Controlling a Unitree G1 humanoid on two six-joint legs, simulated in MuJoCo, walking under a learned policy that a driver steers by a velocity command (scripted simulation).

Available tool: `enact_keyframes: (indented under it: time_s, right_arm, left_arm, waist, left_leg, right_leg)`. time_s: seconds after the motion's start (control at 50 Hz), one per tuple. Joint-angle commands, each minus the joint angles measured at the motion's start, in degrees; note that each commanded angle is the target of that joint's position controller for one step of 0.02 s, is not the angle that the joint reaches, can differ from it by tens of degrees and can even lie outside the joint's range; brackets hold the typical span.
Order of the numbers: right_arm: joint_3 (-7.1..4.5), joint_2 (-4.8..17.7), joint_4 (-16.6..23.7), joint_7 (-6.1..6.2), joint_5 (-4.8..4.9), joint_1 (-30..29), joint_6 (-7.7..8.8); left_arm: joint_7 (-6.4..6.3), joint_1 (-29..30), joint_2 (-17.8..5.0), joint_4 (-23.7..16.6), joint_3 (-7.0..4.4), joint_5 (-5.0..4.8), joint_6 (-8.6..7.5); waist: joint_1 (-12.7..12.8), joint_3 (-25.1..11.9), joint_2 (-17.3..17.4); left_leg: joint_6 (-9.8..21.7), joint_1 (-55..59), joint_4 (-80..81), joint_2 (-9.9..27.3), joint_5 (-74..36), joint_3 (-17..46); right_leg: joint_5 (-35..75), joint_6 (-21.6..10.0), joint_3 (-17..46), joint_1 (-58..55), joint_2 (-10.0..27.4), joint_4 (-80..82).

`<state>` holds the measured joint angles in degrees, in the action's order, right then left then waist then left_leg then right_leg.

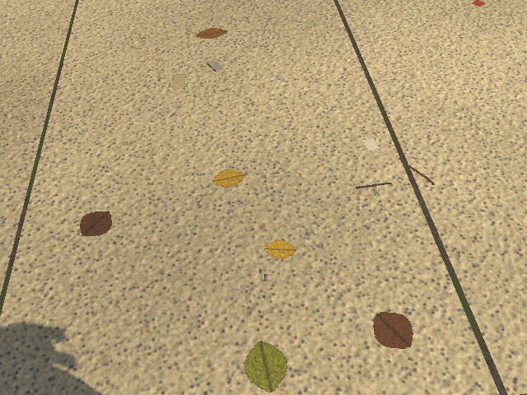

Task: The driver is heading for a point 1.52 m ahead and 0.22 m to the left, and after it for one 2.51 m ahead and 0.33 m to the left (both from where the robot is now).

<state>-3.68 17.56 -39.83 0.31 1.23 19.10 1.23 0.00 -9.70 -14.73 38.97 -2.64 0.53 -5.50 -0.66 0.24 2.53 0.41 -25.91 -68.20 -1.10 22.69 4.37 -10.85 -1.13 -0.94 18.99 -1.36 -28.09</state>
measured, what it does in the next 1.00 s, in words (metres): walks ahead: left foot, then right foot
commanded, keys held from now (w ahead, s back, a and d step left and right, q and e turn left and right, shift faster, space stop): w+q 0.42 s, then w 0.12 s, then w+e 0.46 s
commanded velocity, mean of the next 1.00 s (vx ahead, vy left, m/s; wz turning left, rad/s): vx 0.50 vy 0.00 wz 0.22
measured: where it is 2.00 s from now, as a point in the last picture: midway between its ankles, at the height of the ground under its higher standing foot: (232, 210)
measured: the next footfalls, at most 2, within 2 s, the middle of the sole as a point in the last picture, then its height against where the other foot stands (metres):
left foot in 0.38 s outside the picture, level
right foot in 0.92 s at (260, 319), level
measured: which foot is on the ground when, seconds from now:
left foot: up 0.00-0.36, down 0.38-0.94, up 0.96-1.00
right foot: down 0.00-0.38, up 0.40-0.90, down 0.92-1.00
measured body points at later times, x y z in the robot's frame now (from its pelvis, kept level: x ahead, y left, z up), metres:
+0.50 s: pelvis +0.26 +0.09 -0.01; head +0.30 +0.11 +0.44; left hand +0.26 +0.39 -0.12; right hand +0.49 -0.12 -0.09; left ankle +0.29 +0.17 -0.73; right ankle +0.19 -0.10 -0.64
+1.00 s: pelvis +0.56 +0.11 -0.01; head +0.60 +0.11 +0.43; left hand +0.68 +0.40 -0.11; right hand +0.68 -0.16 -0.13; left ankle +0.36 +0.21 -0.64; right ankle +0.66 +0.05 -0.73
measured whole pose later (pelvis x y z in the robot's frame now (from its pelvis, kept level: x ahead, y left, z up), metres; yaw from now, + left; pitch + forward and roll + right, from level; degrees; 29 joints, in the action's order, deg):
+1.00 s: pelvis +0.56 +0.11 -0.01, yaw +9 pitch +2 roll +0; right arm -2.8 17.0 -43.5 0.0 0.3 17.3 4.2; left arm 2.8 -8.7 -17.1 40.4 -3.0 -1.1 -4.1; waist -0.6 2.2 0.2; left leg 0.3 -14.1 -63.8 -1.0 26.4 1.6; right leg -9.5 -4.8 -0.5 27.3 -3.8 -34.3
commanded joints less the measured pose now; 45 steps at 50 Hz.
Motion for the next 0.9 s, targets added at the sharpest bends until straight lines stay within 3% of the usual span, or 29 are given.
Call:
enact_keyframes:
  time_s: [0.02, 0.1, 0.2, 0.28, 0.32, 0.34, 0.36, 0.38, 0.4, 0.42, 0.44, 0.46, 0.48, 0.5, 0.54, 0.62, 0.7, 0.8, 0.84, 0.86, 0.88, 0.9]
  right_arm:
    - [-1.31, 3.59, 6.26, -0.44, 0.24, -2.64, 0.36]
    - [-0.68, 1.97, 7.64, -0.61, -0.28, -6.10, -0.11]
    - [0.04, 0.87, 9.18, -2.22, -0.04, -14.01, 0.71]
    - [-0.06, 1.41, 11.69, -3.47, 0.28, -18.91, 0.68]
    - [-0.92, 3.05, 12.18, -3.68, -0.12, -17.41, 0.45]
    - [-1.82, 4.59, 11.56, -3.58, -0.35, -13.65, 0.20]
    - [-3.38, 7.02, 9.35, -3.19, -0.27, -5.02, 0.00]
    - [-5.33, 10.96, 6.79, -2.15, 0.06, 5.37, -0.51]
    - [-6.20, 18.11, 7.18, -1.62, 0.59, 4.03, -0.14]
    - [-4.77, 13.59, 8.98, -1.88, 0.20, 6.34, 0.81]
    - [-3.59, 10.07, 7.77, -2.09, -0.54, 4.73, 1.58]
    - [-3.06, 8.56, 7.62, -2.01, -0.43, 1.67, 1.96]
    - [-2.44, 6.80, 7.89, -1.91, -0.65, -2.22, 2.05]
    - [-1.73, 5.20, 8.41, -1.77, -1.35, -4.69, 2.24]
    - [-1.52, 5.01, 7.73, -1.56, -1.49, -5.84, 2.77]
    - [-1.59, 6.29, 4.65, -0.77, -1.44, -4.04, 3.56]
    - [-1.51, 6.94, 2.06, -0.55, -1.54, -1.92, 3.89]
    - [-2.10, 7.76, -1.54, -0.49, -1.13, 0.93, 3.36]
    - [-2.41, 8.29, -2.07, -0.08, -0.84, 0.51, 2.64]
    - [-2.58, 8.88, -1.89, 0.21, -0.85, -0.39, 2.28]
    - [-2.75, 9.57, -1.63, 0.58, -0.92, -1.05, 1.84]
    - [-2.60, 9.52, -1.20, 1.02, -0.94, -2.07, 1.24]
  left_arm:
    - [-0.19, -2.87, -5.88, -0.89, -1.79, 0.09, -0.42]
    - [-0.14, -3.38, -8.69, 1.80, -2.84, 0.00, -0.97]
    - [-0.35, -4.83, -10.94, 4.24, -3.24, -0.59, -0.16]
    - [-0.22, -7.48, -13.15, 6.20, -3.89, -1.73, 0.96]
    - [-0.46, -7.37, -14.80, 6.46, -4.40, -2.23, 1.64]
    - [-0.70, -7.25, -15.68, 6.47, -4.67, -2.45, 2.02]
    - [-0.97, -6.74, -15.33, 6.32, -4.48, -2.61, 2.38]
    - [-1.24, -7.61, -13.11, 5.57, -3.55, -1.46, 2.15]
    - [-0.41, -12.27, -4.78, 1.72, -0.73, 0.99, 0.86]
    - [0.38, -7.24, -8.90, 1.24, -1.11, -0.61, -1.25]
    - [0.87, -2.34, -11.65, -0.08, -1.91, -2.89, -2.15]
    - [0.68, -1.65, -10.59, -0.09, -1.39, -2.58, -2.61]
    - [0.30, -1.65, -10.34, 0.65, -1.46, -1.24, -2.55]
    - [0.29, -2.85, -10.62, 1.26, -1.76, -0.75, -1.93]
    - [0.41, -4.60, -9.35, 2.17, -1.61, -0.46, -0.59]
    - [0.49, -0.35, -6.40, 1.93, -0.56, -0.52, 0.81]
    - [1.50, 5.92, -5.16, 0.94, 0.09, -1.48, 0.46]
    - [3.13, 11.03, -5.62, -1.87, 0.01, -1.98, 0.39]
    - [3.85, 10.58, -5.88, -2.63, -0.15, -1.65, 0.36]
    - [3.99, 8.77, -6.54, -2.58, -0.49, -1.45, 0.44]
    - [3.88, 5.30, -7.87, -2.05, -1.23, -1.25, 0.66]
    - [3.57, -2.02, -10.03, -0.37, -2.58, -1.14, 0.84]
  waist:
    - [1.81, 0.47, -9.67]
    - [1.68, 1.11, -6.88]
    - [4.45, 2.44, -5.65]
    - [5.46, 4.20, -5.93]
    - [3.46, 2.34, -7.32]
    - [0.92, -0.36, -8.10]
    - [-4.07, -4.81, -7.02]
    - [-8.60, -10.20, -3.05]
    - [-1.90, -14.55, 14.00]
    - [-6.18, -23.15, 8.33]
    - [-6.72, -15.20, 4.92]
    - [-4.39, -10.23, 1.12]
    - [-2.04, -6.94, -1.02]
    - [0.07, -5.64, -0.08]
    - [1.71, -4.80, 0.36]
    - [0.55, -0.93, 0.28]
    - [-2.54, 1.75, 0.58]
    - [-4.37, 4.56, -0.20]
    - [-3.46, 3.77, 0.43]
    - [-2.21, 2.13, 1.32]
    - [-0.30, -0.94, 2.42]
    - [3.87, -5.34, 1.75]
  left_leg:
    - [-0.58, -14.53, -0.49, 6.67, -4.15, 1.34]
    - [-1.72, -16.51, 7.24, 7.84, -10.89, 1.05]
    - [-0.65, -13.16, 23.06, 6.83, -23.34, -2.61]
    - [1.79, -12.22, 30.00, 5.59, -19.43, -5.47]
    - [4.07, -7.06, 31.75, 2.56, -13.35, -8.49]
    - [5.49, -1.18, 32.67, 0.16, -11.11, -10.22]
    - [7.54, 10.92, 36.43, -2.52, -14.20, -11.17]
    - [10.31, 29.14, 36.84, 0.46, -15.84, -3.93]
    - [20.66, 47.63, 41.45, 16.42, -7.00, 28.89]
    - [23.32, 50.64, 49.82, 20.26, 0.90, 43.61]
    - [20.04, 45.64, 50.79, 18.95, -3.88, 34.60]
    - [18.18, 37.30, 50.59, 16.69, -9.98, 27.18]
    - [16.67, 29.61, 50.83, 14.76, -17.05, 21.63]
    - [16.07, 24.00, 52.07, 13.22, -23.02, 17.98]
    - [16.48, 18.53, 54.39, 12.36, -28.41, 14.89]
    - [14.81, 15.66, 57.65, 10.91, -31.19, 5.89]
    - [11.70, 16.52, 59.65, 10.01, -25.16, 0.09]
    - [10.57, 27.57, 57.69, 14.48, -26.57, -1.93]
    - [9.32, 31.50, 54.21, 15.56, -34.92, -3.10]
    - [8.41, 32.24, 50.91, 15.28, -44.52, -4.23]
    - [7.39, 32.64, 45.56, 14.57, -55.64, -5.41]
    - [5.71, 30.46, 35.19, 12.38, -62.78, -7.99]
  right_leg:
    - [-0.28, -9.36, 15.86, -11.11, 15.66, 16.47]
    - [9.09, -10.81, 7.95, -11.56, 16.65, 18.99]
    - [13.40, -8.37, -1.61, -14.28, 15.18, 18.67]
    - [17.52, -6.86, -4.52, -20.47, 17.35, 16.64]
    - [34.66, -5.62, -7.03, -22.93, 17.56, 10.38]
    - [44.56, -4.85, -8.52, -23.17, 17.06, 3.67]
    - [48.27, -3.35, -10.59, -19.80, 15.34, -7.53]
    - [35.79, -1.04, -10.68, -6.67, 13.37, -23.67]
    - [-17.99, 2.55, -7.82, 20.20, 2.31, -44.78]
    - [-22.55, 1.92, 5.75, 25.95, 0.76, -51.91]
    - [-16.78, 0.95, 6.08, 30.03, 3.62, -51.43]
    - [-11.79, 0.42, 5.47, 28.02, 6.11, -46.72]
    - [-8.97, 0.83, 5.12, 24.53, 8.03, -42.09]
    - [-7.07, 1.11, 5.47, 20.26, 9.38, -39.53]
    - [-5.64, 2.37, 4.56, 16.73, 9.55, -36.30]
    - [6.08, 4.01, 3.46, 18.99, 9.90, -25.35]
    - [19.41, 2.54, 2.13, 16.67, 7.86, -12.08]
    - [15.18, -0.51, 2.98, 21.49, 5.84, -5.49]
    - [9.59, -2.15, 1.72, 21.08, 4.64, -4.51]
    - [6.54, -3.13, 0.03, 17.76, 3.06, -4.39]
    - [4.01, -4.21, -2.15, 12.18, 0.80, -4.76]
    - [5.05, -5.81, -4.00, 1.92, -1.95, -3.09]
